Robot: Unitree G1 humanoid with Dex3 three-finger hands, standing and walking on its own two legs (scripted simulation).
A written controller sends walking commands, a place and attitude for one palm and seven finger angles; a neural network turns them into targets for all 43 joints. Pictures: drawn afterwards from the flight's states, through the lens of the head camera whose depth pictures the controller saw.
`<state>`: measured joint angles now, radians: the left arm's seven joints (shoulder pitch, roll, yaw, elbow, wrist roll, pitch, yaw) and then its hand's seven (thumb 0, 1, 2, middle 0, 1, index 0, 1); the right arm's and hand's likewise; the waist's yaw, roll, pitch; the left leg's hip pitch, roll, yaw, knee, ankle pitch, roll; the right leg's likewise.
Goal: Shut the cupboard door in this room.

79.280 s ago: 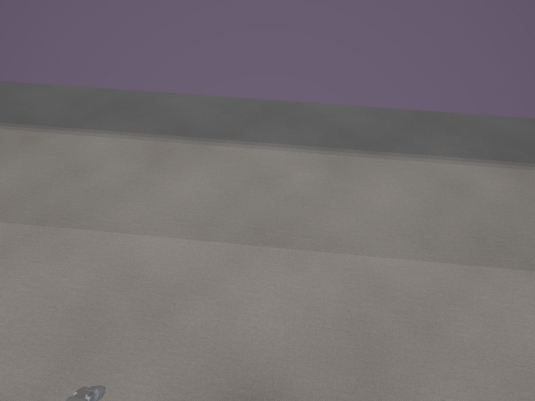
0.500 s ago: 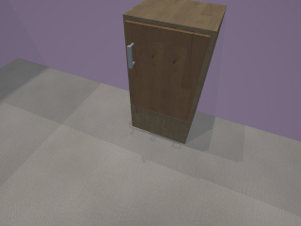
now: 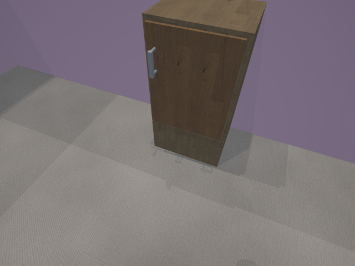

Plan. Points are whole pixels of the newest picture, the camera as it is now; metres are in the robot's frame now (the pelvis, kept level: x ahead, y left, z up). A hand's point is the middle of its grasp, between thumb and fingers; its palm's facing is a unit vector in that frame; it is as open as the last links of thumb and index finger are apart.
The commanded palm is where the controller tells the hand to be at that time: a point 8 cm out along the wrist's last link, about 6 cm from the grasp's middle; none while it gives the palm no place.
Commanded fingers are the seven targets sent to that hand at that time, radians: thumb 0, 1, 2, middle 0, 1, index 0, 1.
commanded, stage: look to check the result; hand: left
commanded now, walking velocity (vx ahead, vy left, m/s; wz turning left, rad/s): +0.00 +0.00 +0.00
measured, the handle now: (152, 62) +0.96 +0.16 -0.05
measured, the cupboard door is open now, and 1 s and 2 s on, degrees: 1 1 1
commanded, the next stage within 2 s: stand and wait in 0.34 s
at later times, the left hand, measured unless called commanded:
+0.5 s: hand out of the picture +0.03 +0.19 -0.17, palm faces +0.01 -0.97 -0.24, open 7.4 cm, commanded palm none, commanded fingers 0.00 0.90 0.90 -0.20 -0.30 -0.20 -0.30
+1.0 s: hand out of the picture +0.05 +0.19 -0.17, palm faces +0.01 -0.97 -0.26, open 7.4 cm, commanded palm none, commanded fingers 0.00 0.90 0.90 -0.20 -0.30 -0.20 -0.30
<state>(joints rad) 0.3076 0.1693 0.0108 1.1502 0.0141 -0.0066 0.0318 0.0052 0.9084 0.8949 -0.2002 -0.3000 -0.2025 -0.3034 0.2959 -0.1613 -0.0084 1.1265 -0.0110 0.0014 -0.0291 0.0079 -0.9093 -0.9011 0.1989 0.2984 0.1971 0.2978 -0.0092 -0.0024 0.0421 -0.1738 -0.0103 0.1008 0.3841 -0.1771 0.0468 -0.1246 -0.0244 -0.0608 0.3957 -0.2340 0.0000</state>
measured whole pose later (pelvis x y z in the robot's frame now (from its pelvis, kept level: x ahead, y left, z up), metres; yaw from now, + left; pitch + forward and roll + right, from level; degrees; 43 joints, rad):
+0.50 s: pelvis +0.01 -0.01 +0.00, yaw +0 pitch -2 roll +0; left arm 0.22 0.22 0.01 1.14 0.01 -0.01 0.02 0.01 0.91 0.89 -0.20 -0.30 -0.20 -0.30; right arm 0.21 -0.22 0.00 1.13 -0.01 -0.01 -0.02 0.01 -0.91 -0.90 0.20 0.30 0.20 0.30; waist -0.01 0.00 0.04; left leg -0.14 -0.01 0.09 0.34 -0.17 0.03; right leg -0.08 -0.02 -0.07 0.34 -0.23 -0.01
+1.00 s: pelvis +0.03 -0.02 +0.00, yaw +1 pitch -2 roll +0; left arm 0.22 0.23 0.01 1.15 0.01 -0.02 0.02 0.01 0.91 0.89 -0.20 -0.30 -0.20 -0.30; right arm 0.19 -0.24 0.00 1.14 -0.01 0.00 -0.02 0.01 -0.91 -0.90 0.20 0.30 0.20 0.30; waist 0.00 0.00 0.05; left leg -0.11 0.00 0.08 0.33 -0.19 0.02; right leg -0.05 0.00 -0.08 0.32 -0.24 -0.02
